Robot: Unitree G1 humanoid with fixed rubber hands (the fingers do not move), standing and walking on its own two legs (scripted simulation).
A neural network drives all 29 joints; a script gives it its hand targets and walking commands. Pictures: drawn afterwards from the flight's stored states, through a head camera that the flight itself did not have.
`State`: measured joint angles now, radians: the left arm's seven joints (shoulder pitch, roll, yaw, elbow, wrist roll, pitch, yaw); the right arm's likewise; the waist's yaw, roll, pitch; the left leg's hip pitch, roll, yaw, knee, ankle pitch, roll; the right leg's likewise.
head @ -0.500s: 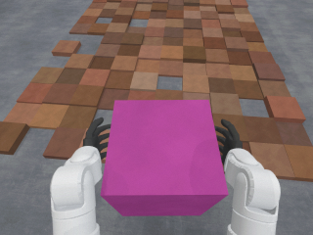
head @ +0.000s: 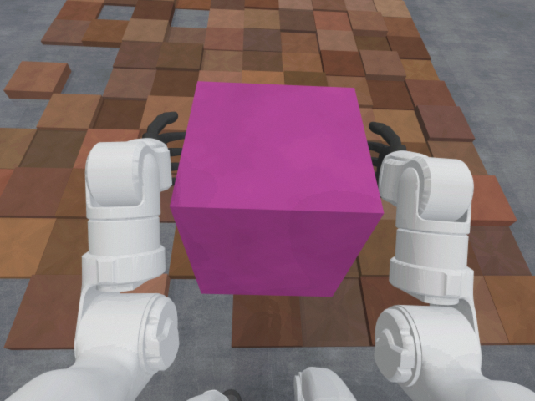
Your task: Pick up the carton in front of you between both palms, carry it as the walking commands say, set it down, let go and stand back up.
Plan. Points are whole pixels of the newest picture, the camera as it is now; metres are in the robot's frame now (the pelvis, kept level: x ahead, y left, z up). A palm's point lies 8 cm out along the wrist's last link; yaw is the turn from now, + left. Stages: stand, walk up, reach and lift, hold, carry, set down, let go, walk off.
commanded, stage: carry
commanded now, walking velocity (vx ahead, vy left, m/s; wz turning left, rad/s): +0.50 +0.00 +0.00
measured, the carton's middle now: (271, 199) +0.39 -0.01 +0.05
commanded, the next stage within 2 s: none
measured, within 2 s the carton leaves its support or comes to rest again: neither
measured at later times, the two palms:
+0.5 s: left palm out of the picture +0.70 +0.17 +0.17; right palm out of the picture +0.74 -0.12 +0.17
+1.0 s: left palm out of the picture +1.02 +0.16 +0.18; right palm out of the picture +1.00 -0.14 +0.18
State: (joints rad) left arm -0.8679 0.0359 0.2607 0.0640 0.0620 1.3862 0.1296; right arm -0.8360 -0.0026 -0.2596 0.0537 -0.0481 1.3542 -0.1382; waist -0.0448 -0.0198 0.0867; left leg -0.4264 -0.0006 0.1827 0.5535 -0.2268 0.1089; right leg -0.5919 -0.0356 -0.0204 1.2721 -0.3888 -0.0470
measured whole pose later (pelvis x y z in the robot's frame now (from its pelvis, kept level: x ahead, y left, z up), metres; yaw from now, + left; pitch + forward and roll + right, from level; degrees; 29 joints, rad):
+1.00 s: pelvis +0.66 +0.03 +0.05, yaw +1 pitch +6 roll -1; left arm -0.62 -0.12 0.27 -0.21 0.12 1.31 0.12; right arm -0.58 0.11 -0.28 -0.22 -0.07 1.28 -0.13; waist -0.08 0.00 0.02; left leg -0.18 0.00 0.09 0.39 -0.32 0.05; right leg -0.66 -0.03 -0.07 0.72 -0.20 0.00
